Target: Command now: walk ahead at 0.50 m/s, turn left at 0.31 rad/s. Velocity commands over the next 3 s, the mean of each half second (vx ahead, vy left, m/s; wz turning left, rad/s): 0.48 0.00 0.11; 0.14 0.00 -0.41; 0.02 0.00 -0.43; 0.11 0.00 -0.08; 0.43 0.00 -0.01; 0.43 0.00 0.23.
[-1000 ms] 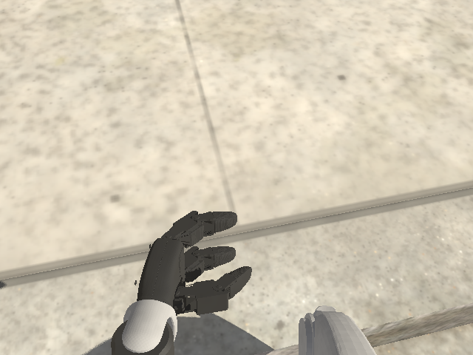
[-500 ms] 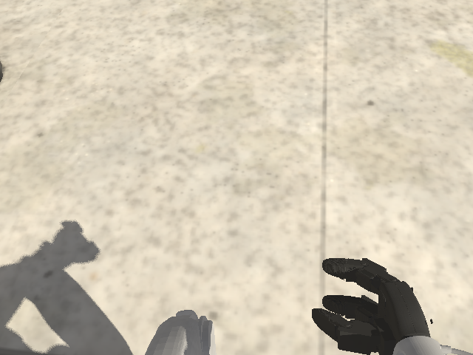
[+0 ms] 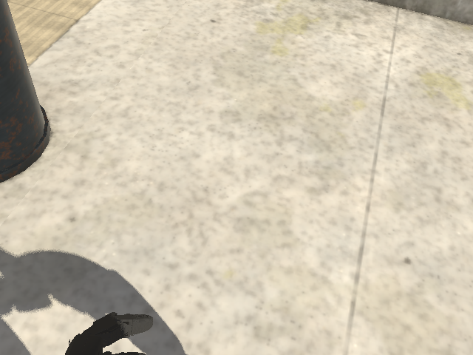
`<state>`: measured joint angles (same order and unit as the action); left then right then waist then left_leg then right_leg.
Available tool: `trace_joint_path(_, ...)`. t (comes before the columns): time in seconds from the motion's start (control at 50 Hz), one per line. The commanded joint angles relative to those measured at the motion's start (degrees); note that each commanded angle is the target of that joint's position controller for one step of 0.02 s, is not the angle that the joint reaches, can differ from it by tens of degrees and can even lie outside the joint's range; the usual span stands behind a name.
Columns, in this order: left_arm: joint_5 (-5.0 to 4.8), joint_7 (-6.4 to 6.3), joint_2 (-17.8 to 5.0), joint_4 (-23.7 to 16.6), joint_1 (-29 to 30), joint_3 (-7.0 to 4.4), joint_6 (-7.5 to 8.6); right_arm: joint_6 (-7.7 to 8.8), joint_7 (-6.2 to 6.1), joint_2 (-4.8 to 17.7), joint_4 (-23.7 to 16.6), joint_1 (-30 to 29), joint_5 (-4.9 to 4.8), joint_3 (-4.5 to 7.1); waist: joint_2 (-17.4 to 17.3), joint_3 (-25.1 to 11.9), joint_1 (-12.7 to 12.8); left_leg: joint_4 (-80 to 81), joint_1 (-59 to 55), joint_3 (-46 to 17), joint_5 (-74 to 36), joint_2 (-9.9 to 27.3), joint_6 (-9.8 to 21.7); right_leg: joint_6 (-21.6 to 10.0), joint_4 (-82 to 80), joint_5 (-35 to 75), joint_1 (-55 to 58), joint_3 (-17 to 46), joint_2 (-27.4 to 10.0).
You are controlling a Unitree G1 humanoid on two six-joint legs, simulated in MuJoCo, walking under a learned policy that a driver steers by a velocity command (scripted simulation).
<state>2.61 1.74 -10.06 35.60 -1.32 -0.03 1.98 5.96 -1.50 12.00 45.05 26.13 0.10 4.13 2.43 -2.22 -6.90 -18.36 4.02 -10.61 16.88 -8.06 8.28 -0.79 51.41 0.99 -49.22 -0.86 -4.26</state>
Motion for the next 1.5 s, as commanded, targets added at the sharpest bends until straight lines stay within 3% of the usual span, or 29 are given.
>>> trace_joint_path(0.02, -0.86, 1.00, -2.7, -5.8, 12.1, -0.56, 1.32, 0.04, -0.50, 6.6, -0.8, 5.9, 0.44, 1.47, -9.4, 2.1, -1.6, 3.7, -11.0, -8.1, -38.9, 12.5, -0.1, -0.4, -10.2, -1.2, -1.9, -4.0, 3.0)
trace_joint_path(0.1, -1.54, 0.45, -5.9, -3.7, 6.3, -1.84, 1.97, 0.37, -0.67, 8.7, -0.6, 3.6, 0.29, 1.38, -10.0, -0.9, 2.4, -2.0, -8.6, -5.8, -58.4, 13.2, -2.5, -3.7, -20.0, -2.2, 20.0, -4.6, 7.5)
trace_joint_path(0.14, -2.19, -1.30, -9.5, -0.4, -6.1, -3.66, 2.41, 0.57, -0.73, 10.2, -0.3, 2.2, 0.99, 1.46, -10.1, -4.3, 8.8, -15.5, -9.1, -5.8, -66.5, 13.6, -3.9, -5.8, -25.3, -3.5, 32.1, -2.7, 7.8)
trace_joint_path(0.16, -1.51, -2.50, -11.2, 1.4, -14.7, -4.40, 3.12, 0.91, -0.37, 10.0, -1.4, -0.1, 0.71, 1.44, -9.2, -7.7, 13.2, -25.5, -0.7, -5.0, -57.8, 12.3, -3.8, -7.7, -25.6, -1.2, 45.2, 1.0, 2.8)
trace_joint_path(0.18, -0.15, -3.45, -14.7, 2.1, -23.0, -5.08, 3.25, 1.28, 0.04, 5.7, -3.5, 1.3, 0.75, 0.39, 0.2, -15.5, 14.5, -40.9, 9.8, -1.2, -27.4, 8.4, -3.1, -9.9, -19.5, 3.4, 59.9, 11.9, -9.6)
trace_joint_path(0.2, -0.28, -2.55, -17.2, 3.9, -22.3, -6.02, 2.96, 0.23, -0.16, 4.9, -2.7, 11.1, -2.54, 0.22, 18.7, -23.1, 8.9, -64.4, 27.5, 4.2, 15.7, -1.2, -7.7, -22.4, -22.8, 9.5, 73.3, 39.9, -23.1)
trace_joint_path(0.22, -1.72, -1.90, -11.0, 1.5, -18.2, -5.17, 2.29, -0.29, -0.30, 8.7, -2.1, 7.5, 0.49, 0.61, 3.5, -18.7, 8.9, -66.3, 31.0, 2.3, 7.8, 2.7, -6.1, -20.8, -30.1, -2.2, 64.0, 40.5, -18.4)
trace_joint_path(0.26, -1.52, -2.21, -6.5, 1.9, -12.8, -3.74, 2.90, -0.49, 1.01, 7.8, -5.1, -3.7, 1.17, 0.25, -3.6, -4.0, 7.4, -62.4, 32.7, 3.2, 1.4, 5.7, -6.1, -17.7, -35.4, -5.3, 47.7, 25.8, -13.3)
trace_joint_path(0.36, -2.28, -2.09, -8.0, 6.7, -18.4, -3.43, 5.08, -2.91, 3.13, 4.4, -6.1, -5.5, 2.91, -1.04, 0.7, 0.9, 4.4, -52.1, 33.7, 7.0, 0.2, 9.6, -6.6, -13.8, -40.7, 5.0, 38.9, 13.2, -7.1)
trace_joint_path(0.48, -2.64, -1.21, -9.0, 9.7, -22.5, -3.29, 4.51, -2.28, 3.24, 0.7, -9.3, -18.3, 2.01, -3.21, 2.0, 3.8, 7.0, -24.6, 25.8, 12.5, -14.4, 9.5, -8.1, -9.6, -39.2, 27.6, 34.5, 3.3, -1.3)
trace_joint_path(0.6, -2.88, -1.82, -11.8, 10.0, -23.7, -4.31, 2.85, -0.85, 1.00, 5.0, -8.5, -15.8, 1.98, -1.86, 2.2, -0.4, 6.2, -10.0, 14.5, 10.7, -17.6, 5.6, -5.8, -6.1, -23.9, 26.6, 41.9, 8.6, -1.5)
trace_joint_path(0.62, -3.32, -1.85, -11.8, 9.3, -23.3, -4.48, 2.90, -0.08, 0.45, 6.7, -7.4, -11.3, 2.77, -1.38, -0.2, -2.6, 4.5, -7.2, 6.5, 9.2, -25.5, 8.0, -4.4, -4.6, -17.0, 21.2, 38.6, 8.0, 0.8)
trace_joint_path(0.64, -3.71, -1.96, -9.8, 6.3, -23.2, -4.07, 3.08, 0.48, -0.28, 10.5, -7.6, -4.9, 3.84, -0.63, -6.4, -9.8, 2.7, -12.0, -6.6, -0.8, -49.9, 21.1, -1.4, -2.9, -3.9, -0.4, 30.1, 6.2, 3.8)
trace_joint_path(0.66, -5.19, -2.69, -5.1, 6.0, -32.4, -3.19, 2.25, -0.37, 0.06, 13.0, -8.3, -4.1, 3.19, 0.00, -17.9, -20.6, 5.8, -15.3, -18.7, -13.9, -71.9, 37.8, 7.8, -1.9, 14.5, -42.8, 20.2, 2.2, 10.4)
trace_joint_path(0.68, -3.20, -3.24, -10.3, 7.4, -31.1, -4.41, 0.67, -1.57, 0.14, 10.1, -9.0, -4.2, 0.62, -0.23, -11.8, -22.3, 3.8, -12.0, -14.8, -15.1, -63.2, 35.1, 9.3, -2.1, 19.2, -41.9, 17.5, 3.1, 9.0)
trace_joint_path(0.74, -1.09, -2.25, -8.8, 5.6, -23.4, -4.89, -2.04, -3.02, -1.23, 4.2, -9.5, -13.4, 0.42, -1.99, -10.3, -6.3, 7.8, -1.8, 3.7, -2.7, -33.1, 26.4, 4.7, 0.9, 19.0, -30.4, 16.5, 3.1, 4.4)
trace_joint_path(0.86, -0.89, -1.55, -7.2, 3.7, -21.9, -4.52, -5.73, -3.38, -1.16, 6.3, -8.8, -16.3, 1.79, -1.10, -10.0, -3.2, 10.6, 3.2, 17.1, 8.5, -17.1, 23.9, 4.3, 1.6, 11.3, -23.1, 23.7, 0.9, 2.7)
trace_joint_path(1.0, -1.36, -0.15, -8.5, -0.3, -18.9, -4.29, -5.41, -6.03, -0.60, 10.9, -7.5, -14.5, 1.61, 0.84, -8.9, -2.8, 9.6, -2.5, 19.4, 13.2, 1.4, 24.5, -0.7, -3.1, -14.4, -21.4, 37.7, -4.1, 4.8)
trace_joint_path(1.02, -1.00, -0.17, -9.6, 0.4, -20.8, -4.63, -4.85, -6.78, -0.50, 9.9, -6.8, -12.7, 1.82, 0.88, -3.7, -0.5, 9.8, -9.0, 22.2, 16.3, 5.1, 22.1, -4.1, -3.9, -21.9, -20.1, 40.0, -0.7, 4.8)
trace_joint_path(1.04, -0.51, -0.73, -13.6, -0.6, -20.9, -5.31, -4.19, -7.61, 0.00, 6.2, -7.0, -10.2, 1.92, 0.27, 11.1, 2.2, 9.0, -24.9, 29.4, 22.2, 12.6, 15.8, -8.9, -6.3, -34.0, -23.1, 39.6, 18.1, -7.0)
trace_joint_path(1.06, -1.26, -1.60, -21.5, -3.6, -19.2, -7.20, -4.38, -8.15, -0.47, 5.9, -10.8, -13.5, 1.64, -0.11, 17.0, 6.7, 9.5, -32.0, 38.8, 17.5, 19.7, 7.2, -11.1, -12.7, -40.2, -17.7, 33.9, 37.3, -18.1)
trace_joint_path(1.08, -0.70, -2.71, -19.8, -2.2, -21.6, -7.27, -4.72, -8.43, -0.28, 7.2, -11.4, -17.7, 1.82, 0.11, 11.9, 7.2, 11.0, -40.3, 36.3, 10.9, 16.4, 9.2, -10.5, -14.9, -39.8, -16.8, 31.0, 33.5, -15.6)
trace_joint_path(1.14, -1.37, -2.64, -15.0, -3.8, -11.5, -5.80, -4.58, -7.59, 0.59, 8.3, -8.7, -14.4, 1.75, 0.56, 7.2, 4.5, 5.6, -42.9, 32.6, 9.9, 3.0, 9.0, -9.8, -10.9, -36.5, -14.1, 31.0, 20.1, -5.3)
trace_joint_path(1.2, -1.96, -2.05, -13.4, -3.2, -13.3, -5.48, -3.60, -7.57, 1.08, 8.2, -7.3, -12.8, 1.77, 0.52, 2.6, -0.7, 6.1, -43.6, 31.1, 9.5, 2.6, 8.3, -10.2, -11.6, -33.3, -1.4, 37.0, 19.0, -4.6)
trace_joint_path(1.34, -1.16, -2.14, -13.3, -1.1, -17.3, -5.40, -3.61, -7.86, 0.30, 6.7, -8.4, -15.8, 0.72, -0.96, 5.5, -1.2, 9.6, -27.1, 23.9, 9.9, 7.1, 7.2, -9.0, -13.1, -30.3, 0.7, 40.4, 21.8, -5.5)
trace_joint_path(1.42, -1.77, -2.08, -13.3, -0.7, -13.8, -4.90, -3.94, -7.07, -0.37, 6.1, -7.5, -11.1, 0.13, -1.40, 4.4, -0.7, 6.5, -9.8, 10.3, 11.4, 0.8, 5.9, -6.7, -10.2, -26.8, 5.7, 35.1, 22.6, -3.8)
trace_joint_path(1.44, -2.17, -2.22, -12.3, -0.7, -13.4, -4.51, -3.80, -6.46, -0.59, 6.4, -7.3, -9.9, 0.67, -1.49, 2.7, -0.8, 5.8, -3.1, 4.4, 9.0, -5.1, 8.0, -5.9, -7.5, -25.5, 0.2, 31.4, 22.4, -2.2)
trace_joint_path(1.48, -2.35, -2.23, -7.3, -1.5, -16.6, -3.02, -3.24, -5.57, -0.72, 13.8, -9.4, -14.8, 1.65, -0.79, -14.4, 0.5, 9.6, 4.9, 2.8, -13.1, -16.1, 27.4, 0.8, -1.9, -15.5, -25.1, 23.1, 9.1, 11.3)
trace_joint_path(1.5, -1.37, -2.32, -11.0, -0.5, -15.1, -3.89, -3.72, -5.58, -0.46, 11.6, -8.5, -13.6, 1.27, -0.97, -14.9, 0.1, 7.3, 3.4, 8.9, -12.7, -19.1, 29.4, 5.8, -1.2, -10.2, -31.7, 28.6, 6.8, 8.9)
